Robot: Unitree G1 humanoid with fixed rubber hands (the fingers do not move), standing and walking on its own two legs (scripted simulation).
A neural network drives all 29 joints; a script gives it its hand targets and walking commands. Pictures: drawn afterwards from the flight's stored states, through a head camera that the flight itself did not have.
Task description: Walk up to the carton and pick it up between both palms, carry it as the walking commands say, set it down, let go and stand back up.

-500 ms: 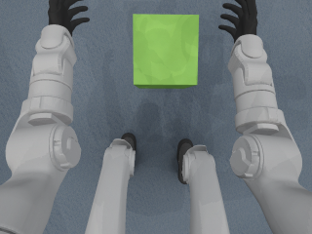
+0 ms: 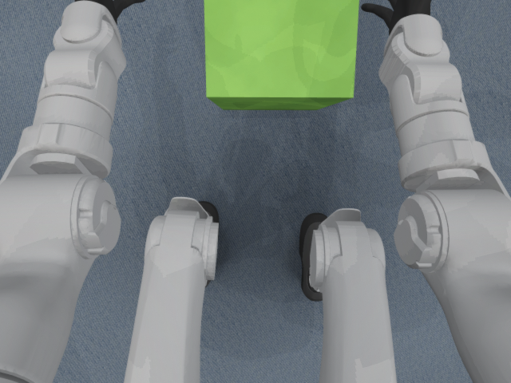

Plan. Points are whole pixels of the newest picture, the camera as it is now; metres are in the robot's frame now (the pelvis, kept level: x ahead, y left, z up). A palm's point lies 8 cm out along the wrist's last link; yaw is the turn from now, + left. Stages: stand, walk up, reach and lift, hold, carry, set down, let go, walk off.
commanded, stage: reach and lift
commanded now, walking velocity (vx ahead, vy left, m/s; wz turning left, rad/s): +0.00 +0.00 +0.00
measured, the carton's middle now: (274, 41) +0.56 +0.01 -0.32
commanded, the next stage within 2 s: none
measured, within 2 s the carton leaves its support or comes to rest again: leaves its support in 1.96 s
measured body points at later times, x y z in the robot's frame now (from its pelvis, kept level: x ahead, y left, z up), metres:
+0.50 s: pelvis -0.01 +0.00 -0.07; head +0.37 +0.02 +0.16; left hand +0.55 +0.22 -0.26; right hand +0.57 -0.14 -0.26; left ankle +0.10 +0.13 -0.41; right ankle +0.10 -0.14 -0.41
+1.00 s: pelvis -0.01 +0.00 -0.07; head +0.37 +0.02 +0.16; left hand +0.55 +0.19 -0.25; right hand +0.57 -0.14 -0.25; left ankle +0.10 +0.13 -0.41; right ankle +0.10 -0.13 -0.41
